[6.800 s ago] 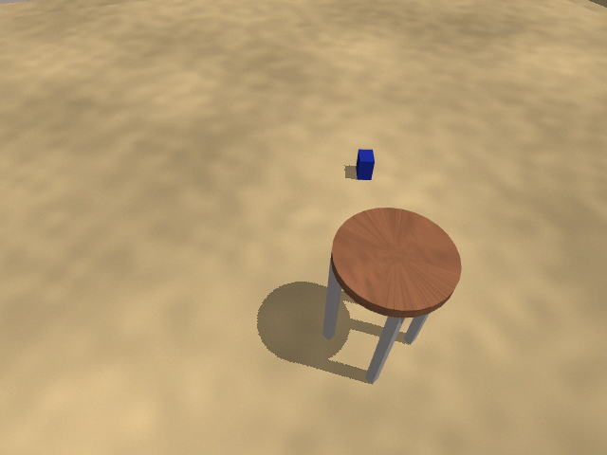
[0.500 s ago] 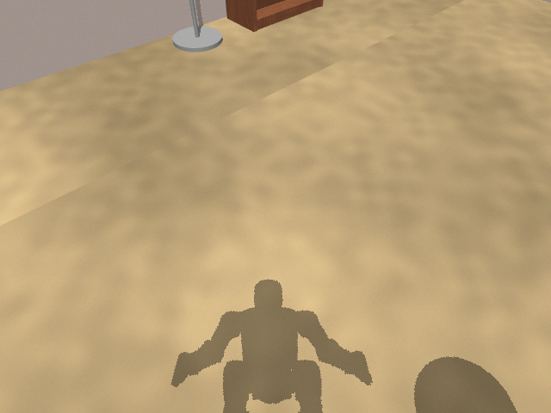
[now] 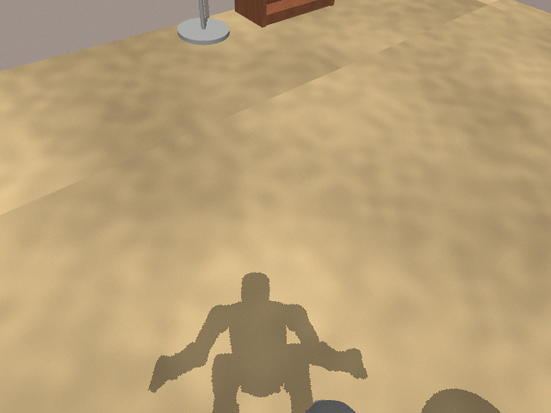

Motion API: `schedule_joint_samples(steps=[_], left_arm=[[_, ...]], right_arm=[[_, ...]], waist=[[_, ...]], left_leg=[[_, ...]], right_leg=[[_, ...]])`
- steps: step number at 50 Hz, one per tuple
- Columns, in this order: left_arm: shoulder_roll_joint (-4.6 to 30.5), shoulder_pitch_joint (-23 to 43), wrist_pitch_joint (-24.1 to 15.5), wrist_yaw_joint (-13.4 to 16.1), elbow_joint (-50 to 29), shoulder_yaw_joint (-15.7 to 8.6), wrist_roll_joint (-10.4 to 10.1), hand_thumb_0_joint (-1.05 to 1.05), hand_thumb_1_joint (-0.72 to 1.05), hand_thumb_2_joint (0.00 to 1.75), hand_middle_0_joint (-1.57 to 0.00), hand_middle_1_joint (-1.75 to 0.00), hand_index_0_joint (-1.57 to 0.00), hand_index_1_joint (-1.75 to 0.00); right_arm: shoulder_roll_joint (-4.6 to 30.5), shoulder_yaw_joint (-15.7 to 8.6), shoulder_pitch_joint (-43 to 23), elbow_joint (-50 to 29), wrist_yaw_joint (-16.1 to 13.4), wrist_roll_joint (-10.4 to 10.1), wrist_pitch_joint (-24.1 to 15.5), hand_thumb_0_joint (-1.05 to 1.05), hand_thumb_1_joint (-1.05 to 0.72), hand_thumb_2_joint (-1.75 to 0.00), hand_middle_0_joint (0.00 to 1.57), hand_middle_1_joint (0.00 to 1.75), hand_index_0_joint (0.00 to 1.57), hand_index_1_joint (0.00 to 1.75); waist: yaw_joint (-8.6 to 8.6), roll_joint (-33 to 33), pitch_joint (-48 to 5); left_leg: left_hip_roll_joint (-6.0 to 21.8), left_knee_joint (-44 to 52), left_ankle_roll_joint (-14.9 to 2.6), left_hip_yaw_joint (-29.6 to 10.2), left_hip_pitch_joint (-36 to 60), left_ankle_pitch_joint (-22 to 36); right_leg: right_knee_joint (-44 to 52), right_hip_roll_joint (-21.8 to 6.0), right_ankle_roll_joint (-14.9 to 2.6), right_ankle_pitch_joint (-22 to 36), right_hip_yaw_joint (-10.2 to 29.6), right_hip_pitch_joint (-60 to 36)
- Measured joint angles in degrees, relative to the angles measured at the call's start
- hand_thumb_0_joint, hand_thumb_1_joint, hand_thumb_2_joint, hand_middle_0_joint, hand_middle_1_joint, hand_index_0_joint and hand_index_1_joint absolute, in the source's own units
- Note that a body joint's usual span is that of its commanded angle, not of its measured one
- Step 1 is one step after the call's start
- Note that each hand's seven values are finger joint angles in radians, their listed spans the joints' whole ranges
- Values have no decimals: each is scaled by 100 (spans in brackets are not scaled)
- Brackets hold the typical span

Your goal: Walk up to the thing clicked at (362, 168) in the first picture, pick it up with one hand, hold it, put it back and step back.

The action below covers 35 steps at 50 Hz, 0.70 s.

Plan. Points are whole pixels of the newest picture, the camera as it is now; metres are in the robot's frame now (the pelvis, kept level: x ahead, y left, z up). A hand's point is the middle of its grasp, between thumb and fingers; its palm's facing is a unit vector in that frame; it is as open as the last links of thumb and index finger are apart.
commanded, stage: walk up
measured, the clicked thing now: out of the picture +0.09 -1.51 -0.72
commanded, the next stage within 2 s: stand in 1.50 s
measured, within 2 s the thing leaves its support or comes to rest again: neither
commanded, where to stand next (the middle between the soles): +0.30 -0.04 m, yaw -1 degrees
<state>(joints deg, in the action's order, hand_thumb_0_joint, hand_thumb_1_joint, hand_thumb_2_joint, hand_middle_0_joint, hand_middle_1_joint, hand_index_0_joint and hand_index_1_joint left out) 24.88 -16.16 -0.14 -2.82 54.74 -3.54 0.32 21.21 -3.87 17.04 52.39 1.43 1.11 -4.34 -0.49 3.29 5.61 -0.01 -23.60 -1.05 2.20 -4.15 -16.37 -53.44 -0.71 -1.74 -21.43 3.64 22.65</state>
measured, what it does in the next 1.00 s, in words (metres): walks ahead: right foot, then left foot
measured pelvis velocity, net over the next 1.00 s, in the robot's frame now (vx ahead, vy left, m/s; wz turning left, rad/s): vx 0.24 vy -0.04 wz -0.04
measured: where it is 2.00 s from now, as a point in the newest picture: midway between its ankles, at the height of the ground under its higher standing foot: (273, 410)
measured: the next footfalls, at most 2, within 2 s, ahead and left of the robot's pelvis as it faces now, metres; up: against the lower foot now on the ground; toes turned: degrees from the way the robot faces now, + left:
right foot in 0.18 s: +0.27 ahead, -0.17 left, +0.00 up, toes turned -3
left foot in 0.58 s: +0.30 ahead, +0.10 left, +0.00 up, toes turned +2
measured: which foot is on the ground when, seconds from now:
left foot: down 0.00-0.22, up 0.24-0.56, down 0.58-1.00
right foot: up 0.00-0.16, down 0.18-1.00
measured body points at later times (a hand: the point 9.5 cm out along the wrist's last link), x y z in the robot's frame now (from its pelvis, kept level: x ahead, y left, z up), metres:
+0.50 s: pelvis +0.15 -0.04 -0.01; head +0.16 -0.05 +0.44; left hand +0.22 +0.28 -0.11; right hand +0.20 -0.36 -0.12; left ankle +0.23 +0.11 -0.71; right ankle +0.18 -0.14 -0.74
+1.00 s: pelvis +0.24 -0.04 -0.01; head +0.26 -0.04 +0.44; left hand +0.32 +0.27 -0.13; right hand +0.34 -0.34 -0.13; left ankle +0.26 +0.10 -0.74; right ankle +0.23 -0.17 -0.74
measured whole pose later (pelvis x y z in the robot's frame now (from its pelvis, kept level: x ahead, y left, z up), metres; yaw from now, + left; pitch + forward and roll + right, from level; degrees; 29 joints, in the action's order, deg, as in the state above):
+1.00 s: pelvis +0.24 -0.04 -0.01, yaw -2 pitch -2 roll +0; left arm 20.9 -10.3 -1.5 -0.7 57.6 0.2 -0.3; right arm 20.9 -0.5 8.0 55.4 0.3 -0.3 -1.6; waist -0.7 -0.6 4.2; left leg 3.1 -31.9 1.4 2.8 -13.7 -16.1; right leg -32.7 -1.7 0.9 -17.9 -0.1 12.7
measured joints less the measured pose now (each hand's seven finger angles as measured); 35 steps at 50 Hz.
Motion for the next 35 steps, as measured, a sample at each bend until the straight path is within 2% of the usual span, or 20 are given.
schedule_joint_samples(steps=[2,5,9,10,11,12,14,16,19,22,25,28,30,33,35], left_arm=[[-26,74,0,-45,-111,17,14,1,91,90,-20,-30,-20,-30],[-97,209,-9,-120,-265,36,41,1,91,90,-20,-30,-20,-30],[-199,311,-73,-184,-422,15,56,1,91,90,-20,-30,-20,-30],[-242,346,-120,-174,-456,-5,61,1,91,90,-20,-30,-20,-30],[-291,397,-170,-152,-514,-25,74,1,90,90,-20,-30,-20,-30],[-315,427,-225,-132,-597,-30,58,1,90,90,-20,-30,-20,-30],[-371,421,-287,-103,-733,-1,4,1,90,90,-20,-30,-20,-30],[-438,348,-296,-71,-797,40,-13,1,90,90,-20,-30,-20,-30],[-471,148,-301,-48,-828,70,15,1,90,90,-20,-30,-20,-30],[-405,-49,-289,-66,-863,54,65,1,90,90,-20,-30,-21,-30],[-284,-160,-239,-71,-896,38,94,1,90,90,-21,-30,-21,-30],[-189,-234,-135,-28,-873,59,79,1,90,90,-20,-30,-21,-30],[-143,-257,-50,25,-796,85,56,1,90,90,-20,-30,-20,-30],[-130,-166,70,112,-559,116,-13,1,90,90,-20,-30,-20,-30],[-126,-86,85,138,-441,143,-32,1,90,90,-20,-30,-20,-30]], right_arm=[[-2,15,77,-105,-15,-10,8,1,-90,-90,20,30,20,30],[29,38,161,-252,-10,-21,36,1,-90,-90,20,30,20,30],[97,41,304,-391,-5,-31,109,1,-90,-90,20,30,20,30],[131,36,334,-403,-15,-34,128,1,-90,-90,20,30,20,30],[145,32,317,-386,-33,-47,162,1,-90,-90,20,30,20,30],[127,42,279,-364,-46,-65,208,1,-90,-90,20,30,20,30],[118,78,191,-330,-49,-77,263,1,-90,-90,20,30,20,30],[154,95,147,-334,-22,-104,258,1,-90,-90,20,30,20,30],[206,72,152,-394,60,-71,212,1,-90,-90,20,30,20,30],[226,34,196,-421,137,-6,188,1,-90,-90,20,30,20,30],[235,14,262,-380,137,39,162,1,-90,-90,20,30,20,30],[247,2,307,-280,52,61,143,1,-90,-90,20,30,20,30],[226,5,304,-213,-34,86,99,1,-90,-90,20,30,20,30],[75,117,170,-200,-87,98,70,1,-90,-90,20,30,20,30],[-13,206,58,-238,-98,88,47,1,-90,-90,20,30,20,30]], waist=[[23,-4,75],[68,-49,174],[153,-184,125],[165,-306,129],[182,-442,170],[158,-477,199],[67,-472,224],[17,-519,176],[-18,-577,45],[-35,-552,-50],[-103,-468,-79],[-166,-395,-122],[-139,-285,-172],[-59,-62,-169],[-9,6,-122]], left_leg=[[-11,100,11,30,200,-56],[-13,46,66,89,417,-267],[51,-493,185,115,525,-860],[156,-849,165,71,464,-1088],[290,-1465,63,-7,255,-1185],[263,-2254,-27,-148,-63,-1197],[41,-3611,-125,-353,-704,-1210],[-7,-4187,-169,-388,-1242,-1006],[167,-3841,-102,-317,-1772,-554],[344,-2857,25,-212,-1998,-458],[405,-1889,92,-122,-1974,-238],[336,-1207,78,-48,-1704,232],[222,-990,58,-25,-1532,544],[148,-1146,40,58,-1495,322],[166,-1076,32,71,-1403,274]], right_leg=[[461,-120,45,208,-75,169],[1258,-278,16,695,-268,251],[1886,-248,-84,1080,-456,-25],[1882,-163,-56,1297,-520,-104],[1724,-79,-30,1206,-627,-133],[1582,-56,-28,1060,-667,-145],[1563,-63,-78,907,-641,-263],[1802,-52,-130,910,-641,-467],[2246,0,-144,999,-645,-750],[2499,36,-162,991,-661,-923],[2444,44,-116,829,-668,-986],[2082,38,-11,490,-652,-955],[1655,-35,60,159,-618,-854],[1005,26,-1,-538,-319,-623],[732,66,-20,-758,-232,-490]])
